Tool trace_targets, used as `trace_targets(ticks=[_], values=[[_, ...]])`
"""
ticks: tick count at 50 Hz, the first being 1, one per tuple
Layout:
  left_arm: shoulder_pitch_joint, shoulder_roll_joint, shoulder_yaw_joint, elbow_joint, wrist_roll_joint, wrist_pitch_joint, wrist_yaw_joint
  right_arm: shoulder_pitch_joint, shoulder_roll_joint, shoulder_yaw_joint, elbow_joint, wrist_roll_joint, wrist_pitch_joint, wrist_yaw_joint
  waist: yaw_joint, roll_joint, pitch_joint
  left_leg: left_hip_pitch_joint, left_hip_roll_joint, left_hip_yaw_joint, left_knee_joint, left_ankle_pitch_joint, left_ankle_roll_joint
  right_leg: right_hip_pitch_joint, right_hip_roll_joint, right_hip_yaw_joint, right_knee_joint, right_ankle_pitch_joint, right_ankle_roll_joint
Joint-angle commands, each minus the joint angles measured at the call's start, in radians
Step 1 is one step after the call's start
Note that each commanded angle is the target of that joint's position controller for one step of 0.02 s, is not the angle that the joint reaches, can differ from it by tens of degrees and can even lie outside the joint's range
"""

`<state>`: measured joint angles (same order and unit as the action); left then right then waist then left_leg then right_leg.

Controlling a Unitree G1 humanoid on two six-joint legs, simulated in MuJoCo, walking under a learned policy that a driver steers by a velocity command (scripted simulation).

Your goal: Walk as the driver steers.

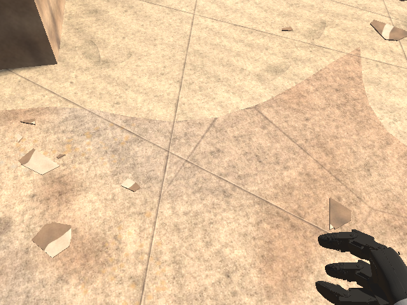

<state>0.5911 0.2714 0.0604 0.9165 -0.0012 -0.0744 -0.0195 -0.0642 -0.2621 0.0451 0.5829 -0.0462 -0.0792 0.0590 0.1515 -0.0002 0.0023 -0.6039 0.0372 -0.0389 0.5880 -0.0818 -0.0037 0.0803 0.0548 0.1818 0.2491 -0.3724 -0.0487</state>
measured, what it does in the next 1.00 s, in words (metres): walks ahead, turning right: left foot, then right foot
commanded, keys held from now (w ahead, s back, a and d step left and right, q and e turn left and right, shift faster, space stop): w+e+shift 0.80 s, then w+shift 0.04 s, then w+q+shift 0.12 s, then q+shift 0.04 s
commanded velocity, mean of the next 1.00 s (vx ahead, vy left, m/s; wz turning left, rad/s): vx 0.99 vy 0.00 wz -0.80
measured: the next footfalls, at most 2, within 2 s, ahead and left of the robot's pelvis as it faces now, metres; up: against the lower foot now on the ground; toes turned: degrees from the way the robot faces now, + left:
left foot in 0.04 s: +0.22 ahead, +0.14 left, +0.00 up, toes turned -4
right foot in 0.48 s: +0.59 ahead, -0.14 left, +0.00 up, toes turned -30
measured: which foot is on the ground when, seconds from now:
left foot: up 0.00-0.02, down 0.04-0.48, up 0.50-0.86, down 0.88-1.00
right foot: down 0.00-0.06, up 0.08-0.46, down 0.48-0.90, up 0.92-1.00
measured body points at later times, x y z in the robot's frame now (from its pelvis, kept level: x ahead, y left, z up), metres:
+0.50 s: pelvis +0.45 -0.06 -0.04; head +0.48 -0.07 +0.41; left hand +0.77 +0.07 -0.11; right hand +0.29 -0.28 -0.17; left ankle +0.23 +0.16 -0.64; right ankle +0.55 -0.12 -0.74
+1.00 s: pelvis +0.87 -0.25 -0.01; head +0.88 -0.27 +0.44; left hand +1.15 -0.11 -0.12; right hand +0.74 -0.53 -0.11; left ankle +0.99 -0.21 -0.73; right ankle +0.69 -0.20 -0.62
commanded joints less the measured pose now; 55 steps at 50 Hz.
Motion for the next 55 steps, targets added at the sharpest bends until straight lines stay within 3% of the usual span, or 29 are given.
trace_targets(ticks=[1,2,3,4,6,11,16,18,20,22,23,24,25,26,28,31,35,38,41,42,44,45,46,47,48,49,51,54,55], values=[[-0.133,0.244,0.055,-0.087,-0.005,-0.020,0.001,0.242,-0.173,-0.077,0.035,-0.002,-0.011,-0.040,-0.240,-0.005,-0.103,0.602,-0.085,0.073,-0.053,-0.065,0.023,-0.319,-0.120,0.081,0.281,0.783,-0.095],[-0.157,0.227,0.052,-0.098,-0.007,-0.026,-0.004,0.413,-0.222,-0.102,0.065,-0.012,-0.015,-0.064,-0.326,0.006,-0.195,0.838,0.024,-0.015,-0.036,-0.167,0.044,-0.477,-0.069,0.061,0.549,0.655,-0.073],[-0.146,0.073,0.017,-0.135,-0.016,-0.035,0.003,0.580,-0.303,-0.130,0.081,-0.043,-0.015,-0.085,-0.349,0.199,-0.341,1.056,0.338,-0.396,-0.124,-0.612,0.089,-0.686,0.011,-0.020,0.905,0.059,-0.063],[-0.112,0.063,0.005,-0.182,-0.037,-0.022,0.006,0.521,-0.330,-0.137,0.076,-0.033,-0.001,-0.081,-0.277,0.332,-0.378,0.998,0.462,-0.818,-0.347,-0.837,0.143,-0.825,0.018,-0.076,1.091,-0.087,-0.068],[-0.247,0.112,0.013,-0.166,0.007,0.009,0.000,0.366,-0.158,-0.109,0.071,-0.011,0.000,-0.074,-0.239,0.101,-0.089,0.744,0.358,-0.515,-0.334,-0.608,0.136,-0.891,-0.098,-0.103,1.094,0.082,-0.067],[-0.382,0.035,-0.002,-0.221,0.033,0.072,-0.047,0.416,-0.065,-0.087,0.177,0.024,-0.036,-0.058,-0.168,0.095,0.055,0.576,0.242,-0.060,-0.397,-0.058,0.073,-0.904,-0.172,-0.129,1.030,0.140,-0.040],[-0.580,0.050,-0.032,-0.332,0.029,0.072,-0.081,0.378,-0.102,-0.094,0.210,0.019,-0.056,-0.062,-0.125,0.052,0.131,0.496,0.174,0.237,-0.484,0.246,0.046,-0.820,-0.147,-0.246,0.715,0.359,-0.060],[-0.637,0.051,-0.042,-0.343,0.028,0.068,-0.091,0.430,-0.140,-0.099,0.233,0.019,-0.056,-0.069,-0.138,0.021,0.141,0.513,0.150,0.311,-0.464,0.573,0.026,-0.684,-0.077,-0.358,0.561,0.394,-0.095],[-0.568,0.085,-0.035,-0.317,0.027,0.066,-0.084,0.463,-0.212,-0.115,0.231,0.019,-0.041,-0.082,-0.087,0.071,0.062,0.613,0.178,0.319,-0.306,1.016,0.013,-0.548,0.001,-0.399,0.521,0.349,-0.126],[-0.283,0.159,-0.002,-0.237,0.026,0.062,-0.062,0.406,-0.272,-0.132,0.207,0.012,-0.006,-0.093,0.071,0.113,-0.091,0.588,0.219,0.292,0.073,1.194,0.023,-0.239,0.052,-0.359,0.516,0.258,-0.171],[-0.060,0.208,0.028,-0.161,0.027,0.059,-0.041,0.367,-0.270,-0.132,0.187,0.005,0.007,-0.089,0.156,0.084,-0.185,0.446,0.211,0.270,0.388,1.026,0.033,0.041,0.057,-0.284,0.452,0.226,-0.207],[-0.077,0.266,0.067,-0.147,-0.006,0.075,-0.011,0.348,-0.214,-0.127,0.188,0.003,0.008,-0.071,0.116,-0.106,-0.153,0.186,0.013,0.263,0.799,0.041,0.006,0.202,-0.005,-0.142,0.377,0.148,-0.229],[-0.210,0.394,0.079,-0.204,0.039,0.090,-0.007,0.483,-0.119,-0.093,0.084,0.004,-0.011,-0.061,-0.088,-0.266,-0.233,-0.184,-0.065,0.147,1.135,-0.438,-0.043,0.397,-0.254,0.374,0.314,0.272,-0.398],[-0.162,0.378,0.087,-0.237,0.033,0.098,0.005,0.375,-0.180,-0.092,0.036,0.011,-0.037,-0.064,0.006,-0.108,-0.346,-0.301,-0.055,-0.038,1.142,-0.362,-0.033,0.433,-0.317,0.604,0.103,-0.019,-0.466],[-0.223,0.270,0.063,-0.197,0.022,0.076,0.022,0.301,-0.183,-0.083,0.030,0.004,-0.049,-0.064,-0.099,0.069,-0.034,-0.257,0.051,-0.051,0.875,-0.273,-0.023,0.058,-0.273,0.510,-0.026,-0.029,-0.363],[-0.288,0.208,0.034,-0.198,0.015,0.027,0.026,0.338,-0.153,-0.071,0.053,-0.036,0.015,-0.063,-0.206,0.099,0.062,-0.048,0.104,-0.043,0.681,-0.330,-0.065,-0.313,-0.145,0.303,-0.038,0.174,-0.329],[-0.278,0.209,0.041,-0.192,0.010,-0.003,0.012,0.109,-0.085,-0.044,-0.045,-0.010,0.027,-0.042,-0.160,0.039,0.124,0.080,0.092,0.023,0.295,-0.044,-0.087,-0.515,-0.032,0.185,-0.087,0.270,-0.277],[-0.236,0.230,0.055,-0.179,-0.003,-0.007,0.002,0.050,-0.085,-0.042,-0.061,0.019,0.020,-0.035,-0.106,-0.012,0.070,0.205,0.034,0.033,0.088,0.189,-0.059,-0.438,-0.039,0.192,-0.058,0.458,-0.216],[-0.210,0.248,0.062,-0.165,-0.002,-0.001,0.013,0.079,-0.134,-0.059,-0.053,0.020,0.015,-0.044,-0.110,-0.032,0.019,0.287,-0.010,0.018,-0.041,0.133,-0.030,-0.256,-0.071,0.222,0.057,0.659,-0.165],[-0.203,0.267,0.065,-0.158,0.005,-0.001,0.016,0.162,-0.168,-0.075,-0.026,0.018,0.012,-0.053,-0.145,-0.033,-0.040,0.364,-0.040,0.028,-0.040,0.053,-0.015,-0.189,-0.079,0.216,0.167,0.823,-0.145],[-0.241,0.258,0.054,-0.141,0.028,-0.009,0.012,0.519,-0.232,-0.114,0.074,0.010,0.004,-0.082,-0.342,-0.010,-0.203,0.695,-0.021,0.066,-0.018,-0.092,0.029,-0.241,-0.055,0.124,0.605,0.901,-0.109],[-0.260,0.126,0.019,-0.165,0.042,-0.023,0.018,0.716,-0.294,-0.133,0.114,-0.010,0.000,-0.101,-0.390,0.151,-0.290,0.874,0.176,-0.192,-0.023,-0.447,0.054,-0.421,0.013,0.054,1.005,0.410,-0.097],[-0.078,0.035,-0.010,-0.208,-0.010,-0.032,0.001,0.613,-0.377,-0.152,0.127,-0.020,0.001,-0.084,-0.208,0.519,-0.351,0.971,0.376,-0.918,-0.341,-0.598,0.198,-0.723,0.162,-0.001,1.191,-0.098,-0.053],[-0.158,0.109,-0.015,-0.175,0.028,-0.018,0.013,0.473,-0.258,-0.144,0.097,-0.003,0.008,-0.063,-0.208,0.246,-0.172,0.859,0.338,-0.918,-0.359,-0.726,0.243,-0.849,0.051,-0.008,1.221,-0.017,-0.077],[-0.279,0.138,-0.010,-0.191,0.041,-0.014,0.002,0.424,-0.189,-0.132,0.096,0.014,0.007,-0.053,-0.216,0.080,-0.089,0.742,0.289,-0.723,-0.334,-0.630,0.251,-0.843,0.008,-0.022,1.174,0.058,-0.067],[-0.351,0.138,-0.014,-0.212,0.052,-0.016,-0.003,0.414,-0.159,-0.125,0.119,0.011,0.004,-0.048,-0.201,0.005,-0.017,0.628,0.243,-0.592,-0.325,-0.371,0.242,-0.812,-0.022,-0.047,1.103,0.073,-0.052],[-0.406,0.104,-0.027,-0.255,0.076,-0.003,-0.008,0.455,-0.129,-0.105,0.180,0.023,-0.011,-0.044,-0.156,0.047,0.037,0.520,0.177,-0.430,-0.292,0.176,0.235,-0.772,-0.056,-0.089,0.990,0.016,-0.008],[-0.451,0.068,-0.055,-0.302,0.068,-0.004,-0.010,0.484,-0.154,-0.109,0.228,0.037,-0.022,-0.046,-0.125,0.067,0.022,0.449,0.110,-0.280,-0.302,0.628,0.225,-0.690,-0.046,-0.148,0.722,0.043,0.052],[-0.512,0.067,-0.055,-0.323,-0.011,-0.036,-0.006,0.381,-0.170,-0.120,0.169,0.094,-0.033,-0.065,-0.120,0.072,0.027,0.418,0.099,-0.264,-0.318,0.534,0.226,-0.654,-0.041,-0.125,0.558,0.101,0.066]])
Keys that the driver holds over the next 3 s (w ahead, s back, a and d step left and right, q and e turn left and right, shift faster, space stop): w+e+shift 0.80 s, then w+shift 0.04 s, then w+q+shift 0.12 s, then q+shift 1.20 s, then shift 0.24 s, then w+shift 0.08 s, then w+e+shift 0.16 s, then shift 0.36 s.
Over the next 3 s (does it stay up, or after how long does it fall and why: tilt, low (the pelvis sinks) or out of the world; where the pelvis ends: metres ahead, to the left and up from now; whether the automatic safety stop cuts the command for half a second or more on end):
stays up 1.32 -0.41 -0.01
